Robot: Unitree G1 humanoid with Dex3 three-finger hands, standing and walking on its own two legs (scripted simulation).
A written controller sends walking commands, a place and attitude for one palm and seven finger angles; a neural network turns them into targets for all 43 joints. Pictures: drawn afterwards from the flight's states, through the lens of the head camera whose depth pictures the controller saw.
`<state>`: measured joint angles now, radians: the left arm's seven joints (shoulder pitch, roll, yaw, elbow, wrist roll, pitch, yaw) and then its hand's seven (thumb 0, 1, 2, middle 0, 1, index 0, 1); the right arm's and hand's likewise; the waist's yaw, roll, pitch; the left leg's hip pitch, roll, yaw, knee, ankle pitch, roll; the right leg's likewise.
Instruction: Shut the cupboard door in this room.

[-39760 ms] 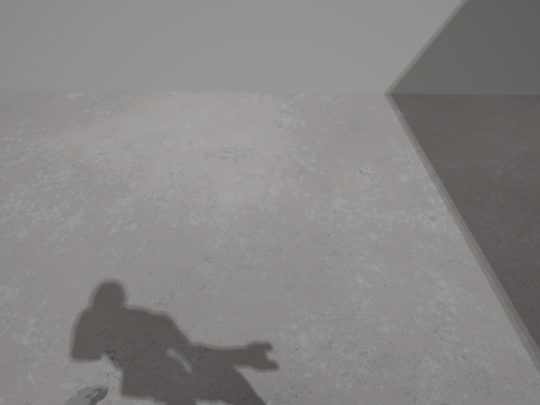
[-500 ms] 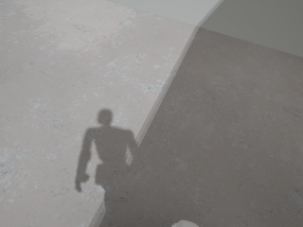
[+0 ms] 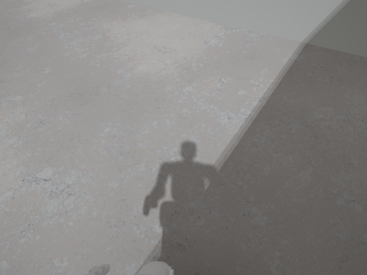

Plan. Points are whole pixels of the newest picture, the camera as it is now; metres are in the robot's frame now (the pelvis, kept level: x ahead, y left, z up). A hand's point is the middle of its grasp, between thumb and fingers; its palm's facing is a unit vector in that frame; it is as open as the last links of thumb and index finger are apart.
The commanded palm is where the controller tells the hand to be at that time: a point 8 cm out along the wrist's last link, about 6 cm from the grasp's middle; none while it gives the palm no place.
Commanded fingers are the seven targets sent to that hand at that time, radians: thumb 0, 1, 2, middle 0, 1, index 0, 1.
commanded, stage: turn or walk to find it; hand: left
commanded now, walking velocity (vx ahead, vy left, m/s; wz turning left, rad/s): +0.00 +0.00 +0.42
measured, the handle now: out of the picture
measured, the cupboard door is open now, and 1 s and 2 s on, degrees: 73 73 73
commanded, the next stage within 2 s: none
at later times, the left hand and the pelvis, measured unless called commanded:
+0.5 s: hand out of the picture -0.02 +0.26 -0.18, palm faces +0.28 -0.93 -0.22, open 7.4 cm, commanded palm none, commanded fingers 0.00 0.90 0.90 -0.20 -0.30 -0.20 -0.30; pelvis +0.00 +0.05 +0.00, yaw +13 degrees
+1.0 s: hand out of the picture +0.05 +0.21 -0.14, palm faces +0.39 -0.87 -0.29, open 7.4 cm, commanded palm none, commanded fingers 0.00 0.90 0.90 -0.20 -0.30 -0.20 -0.30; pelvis +0.03 -0.01 +0.00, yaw +26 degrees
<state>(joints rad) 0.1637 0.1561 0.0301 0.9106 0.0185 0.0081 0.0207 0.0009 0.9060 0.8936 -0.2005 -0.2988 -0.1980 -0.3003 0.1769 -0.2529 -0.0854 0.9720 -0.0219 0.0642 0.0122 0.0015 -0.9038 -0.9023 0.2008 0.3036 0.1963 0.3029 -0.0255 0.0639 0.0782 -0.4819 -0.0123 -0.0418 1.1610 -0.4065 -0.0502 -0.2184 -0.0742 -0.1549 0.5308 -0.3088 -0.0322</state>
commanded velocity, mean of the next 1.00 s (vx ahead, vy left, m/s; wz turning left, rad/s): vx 0.00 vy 0.00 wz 0.42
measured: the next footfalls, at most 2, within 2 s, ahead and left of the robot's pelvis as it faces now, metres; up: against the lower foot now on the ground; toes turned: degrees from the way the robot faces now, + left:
left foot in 0.32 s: +0.01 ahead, +0.14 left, +0.00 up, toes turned +14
right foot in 0.84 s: +0.09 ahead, -0.08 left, +0.00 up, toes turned +17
